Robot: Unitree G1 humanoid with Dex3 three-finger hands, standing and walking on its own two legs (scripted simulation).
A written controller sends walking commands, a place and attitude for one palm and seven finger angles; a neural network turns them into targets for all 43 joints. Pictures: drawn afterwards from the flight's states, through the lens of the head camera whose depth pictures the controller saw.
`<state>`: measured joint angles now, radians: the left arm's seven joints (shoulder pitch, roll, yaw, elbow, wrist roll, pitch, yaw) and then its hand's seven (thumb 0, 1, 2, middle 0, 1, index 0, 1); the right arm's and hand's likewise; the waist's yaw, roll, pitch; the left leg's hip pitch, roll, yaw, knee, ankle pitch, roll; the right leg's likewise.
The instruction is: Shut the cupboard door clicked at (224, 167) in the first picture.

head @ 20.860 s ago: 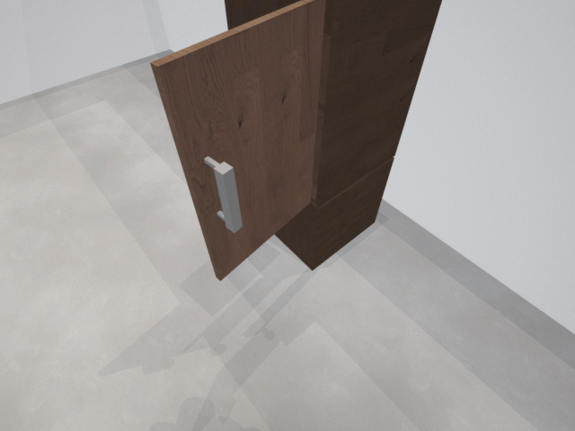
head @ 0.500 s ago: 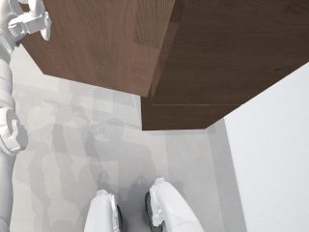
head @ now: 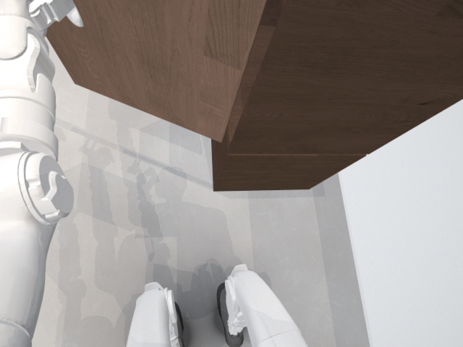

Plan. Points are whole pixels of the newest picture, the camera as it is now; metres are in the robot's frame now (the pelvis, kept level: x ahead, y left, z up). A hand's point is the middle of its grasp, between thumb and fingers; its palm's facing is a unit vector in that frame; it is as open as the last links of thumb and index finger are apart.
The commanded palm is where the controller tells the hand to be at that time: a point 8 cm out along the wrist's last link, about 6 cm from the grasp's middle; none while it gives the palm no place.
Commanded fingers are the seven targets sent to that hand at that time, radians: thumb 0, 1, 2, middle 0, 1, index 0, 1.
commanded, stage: pull the fist back off the door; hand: left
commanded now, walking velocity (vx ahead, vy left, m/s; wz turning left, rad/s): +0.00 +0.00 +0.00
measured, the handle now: out of the picture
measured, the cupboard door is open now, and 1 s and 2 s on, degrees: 67 66 66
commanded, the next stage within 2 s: draw the hand back to the body in 0.72 s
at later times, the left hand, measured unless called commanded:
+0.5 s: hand (81, 50) +0.53 +0.13 +0.09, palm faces +0.06 -1.00 -0.03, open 3.1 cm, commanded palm +0.50 +0.17 +0.09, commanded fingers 0.00 0.90 0.90 -1.30 -1.50 -1.30 -1.50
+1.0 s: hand (79, 70) +0.49 +0.12 +0.11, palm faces +0.06 -1.00 -0.04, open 3.1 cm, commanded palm +0.43 +0.18 +0.12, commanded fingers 0.00 0.90 0.90 -1.30 -1.50 -1.30 -1.50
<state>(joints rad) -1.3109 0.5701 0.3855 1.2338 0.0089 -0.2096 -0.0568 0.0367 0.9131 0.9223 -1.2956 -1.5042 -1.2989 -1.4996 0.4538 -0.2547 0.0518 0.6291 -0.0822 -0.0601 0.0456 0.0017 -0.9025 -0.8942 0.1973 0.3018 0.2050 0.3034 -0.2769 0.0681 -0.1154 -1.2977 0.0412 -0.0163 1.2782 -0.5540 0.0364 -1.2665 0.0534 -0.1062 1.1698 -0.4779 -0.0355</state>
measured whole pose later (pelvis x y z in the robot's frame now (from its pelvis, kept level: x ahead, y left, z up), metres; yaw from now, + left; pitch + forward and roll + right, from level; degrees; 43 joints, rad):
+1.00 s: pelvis +0.00 -0.02 +0.04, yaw +1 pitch +21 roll +0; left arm -0.77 0.29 0.30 1.01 -0.08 -0.45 -0.05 0.02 0.90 0.90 -1.30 -1.50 -1.30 -1.50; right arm 0.37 -0.24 0.01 0.62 -0.01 0.04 0.03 0.00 -0.90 -0.89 0.20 0.30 0.20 0.30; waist -0.14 0.05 -0.13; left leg -0.94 0.02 0.04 1.07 -0.50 0.02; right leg -0.96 0.04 -0.04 1.04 -0.45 -0.05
